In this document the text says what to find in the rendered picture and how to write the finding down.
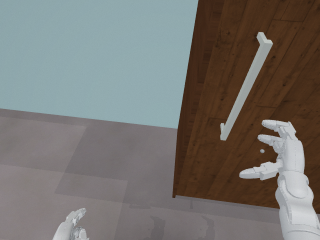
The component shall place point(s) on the robot left hand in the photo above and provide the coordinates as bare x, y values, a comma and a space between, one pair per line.
66, 230

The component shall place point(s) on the robot right forearm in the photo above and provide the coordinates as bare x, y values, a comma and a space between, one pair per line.
298, 218

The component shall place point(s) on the wardrobe door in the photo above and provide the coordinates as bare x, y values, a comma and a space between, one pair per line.
286, 89

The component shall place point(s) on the handle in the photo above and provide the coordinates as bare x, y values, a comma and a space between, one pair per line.
259, 59

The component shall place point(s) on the robot right hand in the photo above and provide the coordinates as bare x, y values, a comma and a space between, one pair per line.
288, 147

